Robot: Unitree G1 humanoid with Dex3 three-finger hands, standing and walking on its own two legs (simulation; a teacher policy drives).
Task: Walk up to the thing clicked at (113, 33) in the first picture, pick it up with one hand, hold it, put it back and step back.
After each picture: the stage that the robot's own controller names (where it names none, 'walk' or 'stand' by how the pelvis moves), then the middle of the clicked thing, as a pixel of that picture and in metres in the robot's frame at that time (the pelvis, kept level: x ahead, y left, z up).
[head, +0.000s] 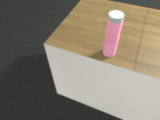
stand; (112, 35) +0.63 -0.15 -0.02
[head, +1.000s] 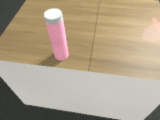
stand; (57, 37) +0.57 +0.11 +0.01
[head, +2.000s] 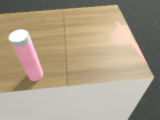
stand; (28, 58) +0.48 +0.23 +0.00
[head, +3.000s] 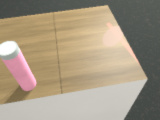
stand; (19, 68) +0.44 +0.26 -0.02
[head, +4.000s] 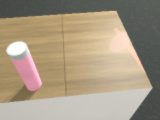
stand; (26, 69) +0.44 +0.24 -0.03
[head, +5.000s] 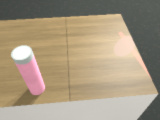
stand; (30, 73) +0.43 +0.22 -0.03
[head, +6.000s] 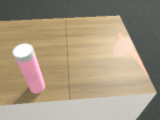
stand; (31, 71) +0.44 +0.21 -0.02
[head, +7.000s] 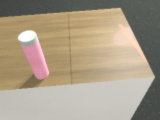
stand; (35, 57) +0.51 +0.24 -0.01
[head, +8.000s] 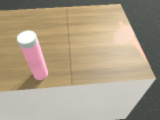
stand; (34, 58) +0.48 +0.22 -0.03
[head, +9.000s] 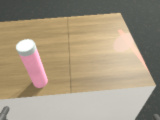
rise first; (34, 66) +0.47 +0.24 -0.02
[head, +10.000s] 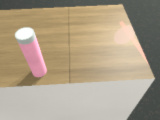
go down; (33, 55) +0.50 +0.24 -0.02
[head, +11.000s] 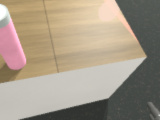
go down; (7, 42) +0.48 +0.22 +0.04
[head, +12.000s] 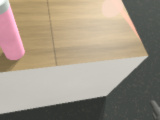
approach; (5, 31) +0.50 +0.22 +0.05
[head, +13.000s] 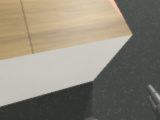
close; out of the picture +0.53 +0.24 +0.09
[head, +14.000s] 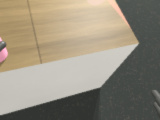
lift; out of the picture +0.49 +0.23 +0.08
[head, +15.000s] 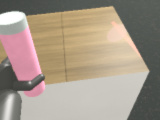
lift; (24, 59) +0.34 +0.17 +0.18
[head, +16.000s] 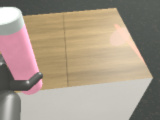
hold; (20, 58) +0.32 +0.18 +0.19
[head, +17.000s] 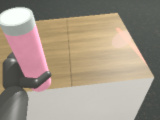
hold; (30, 56) +0.32 +0.15 +0.21
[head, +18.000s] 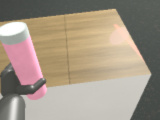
crouch; (26, 65) +0.34 +0.18 +0.15
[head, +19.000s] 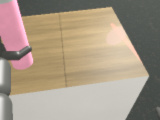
crouch; (12, 32) +0.43 +0.20 +0.20
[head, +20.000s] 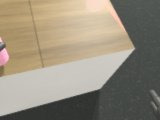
lower; out of the picture +0.50 +0.24 +0.06
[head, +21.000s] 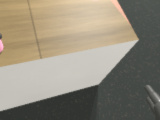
lower; out of the picture +0.52 +0.23 +0.08
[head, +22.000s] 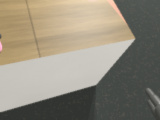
lower; out of the picture +0.52 +0.23 +0.09
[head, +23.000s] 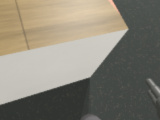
lower; out of the picture +0.55 +0.25 +0.10
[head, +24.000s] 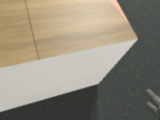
loosen; out of the picture +0.52 +0.25 +0.09
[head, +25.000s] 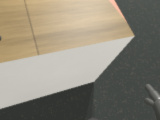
withdraw; out of the picture +0.53 +0.23 +0.09
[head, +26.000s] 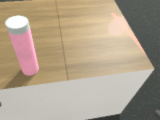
sink last; (24, 49) +0.49 +0.22 +0.04
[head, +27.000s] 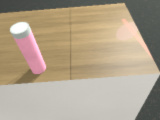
stand; (30, 51) +0.51 +0.25 +0.04
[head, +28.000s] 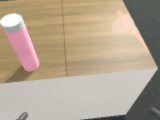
stand; (23, 46) +0.50 +0.25 +0.05
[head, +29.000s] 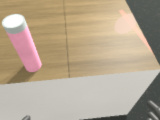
stand; (25, 47) +0.49 +0.23 +0.05
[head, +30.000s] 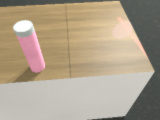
stand; (31, 49) +0.52 +0.23 +0.01
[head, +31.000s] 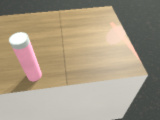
stand; (27, 59) +0.50 +0.24 -0.03
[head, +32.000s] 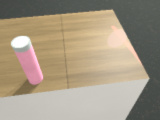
stand; (29, 62) +0.49 +0.25 -0.03
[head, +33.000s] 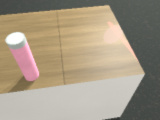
stand; (24, 59) +0.50 +0.25 -0.03
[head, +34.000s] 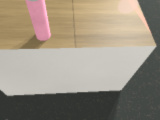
walk; (38, 16) +0.63 +0.18 +0.00
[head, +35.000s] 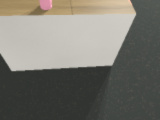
walk; out of the picture +0.90 +0.22 -0.01
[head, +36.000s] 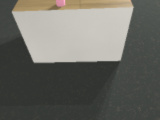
walk; out of the picture +1.18 +0.20 -0.01
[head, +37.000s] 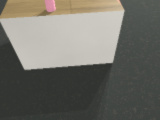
stand; out of the picture +1.13 +0.21 -0.03
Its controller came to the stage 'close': yes
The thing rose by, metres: 0.22
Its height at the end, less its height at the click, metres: +0.00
